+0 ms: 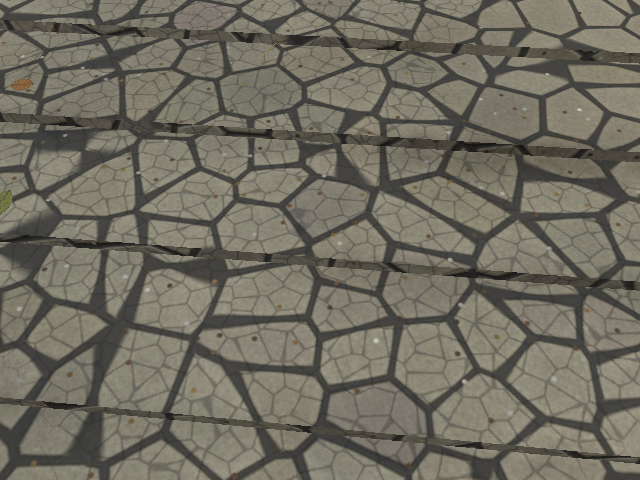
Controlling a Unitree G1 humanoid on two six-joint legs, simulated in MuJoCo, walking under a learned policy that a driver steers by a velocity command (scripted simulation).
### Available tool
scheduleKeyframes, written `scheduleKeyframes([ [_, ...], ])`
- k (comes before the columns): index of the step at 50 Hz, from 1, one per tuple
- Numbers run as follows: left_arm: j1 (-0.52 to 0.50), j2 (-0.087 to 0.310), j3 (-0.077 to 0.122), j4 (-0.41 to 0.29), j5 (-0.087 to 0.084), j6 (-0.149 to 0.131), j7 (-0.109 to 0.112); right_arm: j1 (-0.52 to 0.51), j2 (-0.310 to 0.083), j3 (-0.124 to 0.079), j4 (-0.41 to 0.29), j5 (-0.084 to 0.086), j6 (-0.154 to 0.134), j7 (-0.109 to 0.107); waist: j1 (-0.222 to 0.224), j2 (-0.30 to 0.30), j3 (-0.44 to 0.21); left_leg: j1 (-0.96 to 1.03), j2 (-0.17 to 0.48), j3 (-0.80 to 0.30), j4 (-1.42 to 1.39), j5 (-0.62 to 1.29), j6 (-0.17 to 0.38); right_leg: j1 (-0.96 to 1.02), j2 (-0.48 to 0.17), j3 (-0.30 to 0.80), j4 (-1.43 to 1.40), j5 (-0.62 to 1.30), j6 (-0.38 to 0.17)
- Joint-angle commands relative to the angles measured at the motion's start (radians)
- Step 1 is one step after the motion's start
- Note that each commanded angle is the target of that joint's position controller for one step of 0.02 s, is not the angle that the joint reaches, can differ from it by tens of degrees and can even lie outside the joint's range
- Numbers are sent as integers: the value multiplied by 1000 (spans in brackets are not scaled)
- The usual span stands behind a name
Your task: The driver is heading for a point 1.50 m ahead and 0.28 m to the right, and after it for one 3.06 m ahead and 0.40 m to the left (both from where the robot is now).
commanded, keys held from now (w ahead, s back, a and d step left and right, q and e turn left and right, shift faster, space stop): shift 0.30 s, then e+shift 0.42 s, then w+e+shift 0.12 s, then w+shift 0.16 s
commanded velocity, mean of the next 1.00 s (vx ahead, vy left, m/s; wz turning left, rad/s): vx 0.12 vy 0.00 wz -0.29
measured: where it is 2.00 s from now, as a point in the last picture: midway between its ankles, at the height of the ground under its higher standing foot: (489, 348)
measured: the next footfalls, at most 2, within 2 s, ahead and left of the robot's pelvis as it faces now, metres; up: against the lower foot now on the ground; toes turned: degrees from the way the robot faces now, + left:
left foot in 0.12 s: +0.03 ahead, +0.13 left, +0.00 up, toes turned +2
right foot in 0.48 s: +0.02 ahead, -0.10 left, +0.00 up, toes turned -2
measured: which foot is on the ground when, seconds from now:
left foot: up 0.00-0.10, down 0.12-0.52, up 0.54-0.82, down 0.84-1.00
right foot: down 0.00-0.12, up 0.14-0.46, down 0.48-0.84, up 0.86-1.00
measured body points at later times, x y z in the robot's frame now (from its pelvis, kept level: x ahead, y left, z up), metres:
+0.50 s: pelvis +0.00 +0.02 -0.01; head +0.02 +0.01 +0.44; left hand +0.13 +0.29 -0.11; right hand +0.18 -0.23 -0.10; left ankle -0.01 +0.13 -0.73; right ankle -0.02 -0.10 -0.74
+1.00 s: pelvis +0.04 +0.02 +0.01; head +0.05 +0.04 +0.46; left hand +0.31 +0.19 -0.07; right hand -0.04 -0.27 -0.09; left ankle +0.04 +0.14 -0.73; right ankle -0.01 -0.14 -0.64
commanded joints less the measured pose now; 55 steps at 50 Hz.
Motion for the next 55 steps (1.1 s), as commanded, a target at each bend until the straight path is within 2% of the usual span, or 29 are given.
scheduleKeyframes([
  [1,-51,181,52,-67,-19,-12,-9,32,-36,2,-56,-6,-19,9,-12,-190,-195,152,-2,38,-182,-6,26,133,-231,182,-140,60,-229],
  [5,16,171,46,-22,-48,-6,-15,118,-44,-8,-6,-12,-17,24,-46,-190,-159,392,-61,94,-587,134,109,50,-199,122,-42,-1,-149],
  [6,57,126,33,-11,-40,-7,-20,133,-76,-12,-12,-18,-18,23,-37,-78,-151,502,44,-67,-665,176,159,-73,-140,51,99,-123,-61],
  [7,63,67,14,-58,5,-20,-33,87,-195,-35,-25,-20,-10,15,14,257,-124,523,319,-387,-700,376,293,-290,0,-102,311,-432,42],
  [8,-44,140,38,-77,-4,-25,-19,105,-165,-29,-44,-65,-27,15,-81,203,-128,379,373,-446,-755,339,384,-278,-20,28,480,-491,47],
  [9,-47,165,47,-69,-21,-19,-13,50,-125,-14,-41,-72,-46,14,-50,140,-98,341,318,-376,-763,292,354,-256,-27,51,563,-429,41],
  [11,33,138,47,-17,-8,1,1,-50,-60,5,-39,-32,-69,9,-2,126,-86,338,218,-252,-739,305,268,-237,-38,57,598,-296,57],
  [16,53,59,15,-2,-19,2,-12,-57,27,34,-1,-29,-70,0,1,119,-121,374,155,-118,-676,513,251,-62,-49,38,376,-221,72],
  [17,48,53,8,-2,-23,3,-21,-35,32,35,12,-34,-69,1,-16,127,-129,390,169,-115,-668,506,259,-22,-48,28,318,-241,71],
  [21,23,138,27,-50,-47,7,-33,-7,-97,-15,23,-15,-50,-15,-41,140,-77,432,250,-177,-631,536,298,-44,-3,-32,240,-282,40],
  [24,55,131,28,-61,-40,9,-40,-5,-90,-26,24,3,-41,-35,-19,109,-75,435,242,-137,-564,497,233,9,3,-28,86,-116,-21],
  [25,60,168,39,-70,-32,10,-38,4,-72,-28,18,-4,-47,-39,-30,34,-85,382,184,-73,-482,386,177,65,-31,50,61,94,-62],
  [26,86,248,67,-67,-32,7,-31,-17,-33,-23,-18,-32,-56,-40,-54,-184,-107,256,47,76,-316,268,88,136,-152,263,37,317,-153],
  [27,137,264,76,-70,-28,3,-32,-133,-28,-21,-44,-46,-62,-43,26,-276,-86,45,-87,102,-168,12,20,236,-256,482,-59,380,-286],
  [28,208,246,71,-61,-5,-11,-30,-202,-16,-21,-68,-39,-66,-41,77,-272,-112,-96,-107,-2,43,-267,15,331,-326,585,-112,391,-356],
  [29,180,240,68,-64,-4,-25,-26,-171,-16,-26,-57,-25,-64,-34,45,-181,-119,-132,-81,-63,147,-252,18,350,-299,538,-94,372,-335],
  [31,62,221,68,-90,-40,-22,-17,-122,-18,-28,-35,-20,-59,-28,-18,-88,-111,-136,-44,-80,69,-113,16,315,-214,420,-63,339,-242],
  [36,28,231,84,-113,-47,29,-8,-130,20,-15,-9,-7,-80,6,-11,-159,-164,82,-102,-38,-292,11,-9,215,-116,402,-40,218,-199],
  [38,41,237,83,-115,-60,31,-8,-97,-19,-26,4,8,-92,25,-5,-179,-193,213,-108,-22,-413,25,7,122,-99,462,-105,-282,-197],
  [40,9,240,73,-124,-59,26,-13,-14,-50,-48,28,26,-110,37,-64,-224,-140,397,-98,-2,-552,77,33,-48,-74,514,-135,-565,-170],
  [41,-17,206,60,-137,-55,20,-12,68,-74,-63,57,29,-117,31,-110,-201,-113,549,-53,-19,-636,89,57,-189,-30,482,-70,-594,-122],
  [42,1,124,37,-139,-54,16,-11,187,-130,-81,85,20,-125,20,-138,-43,-159,741,135,-198,-701,-61,100,-356,57,340,218,-603,-52],
  [43,1,70,20,-185,-61,-1,-12,180,-195,-82,77,-30,-138,25,-91,175,-128,693,355,-616,-834,-395,201,-522,132,237,506,-469,-44],
  [44,-3,134,28,-199,-63,-19,-15,90,-185,-78,48,-54,-159,27,-45,188,-50,578,402,-720,-890,-542,267,-582,30,231,653,-376,-48],
  [45,8,175,37,-178,-56,-24,-17,45,-123,-59,39,-34,-166,21,-35,159,4,532,365,-630,-892,-508,263,-598,8,202,709,-293,-40],
  [47,61,161,35,-134,-29,-36,-23,64,-76,-38,54,-10,-166,18,-27,90,5,487,271,-450,-886,-352,214,-539,-7,170,765,-183,-20],
  [48,5,165,32,-119,80,-12,-78,126,-84,-25,88,-78,-147,26,-50,-12,45,370,235,-377,-916,-358,193,-469,49,154,778,-128,-20],
  [51,26,131,25,-106,36,3,-121,172,-110,-31,117,-48,-149,43,-44,104,63,356,195,-259,-937,-268,179,-440,76,171,749,-37,-11],
  [55,-79,145,18,-113,31,-6,-121,247,-112,-28,155,-37,-161,38,-84,131,72,477,220,-181,-955,-156,205,-462,57,139,569,-13,6],
])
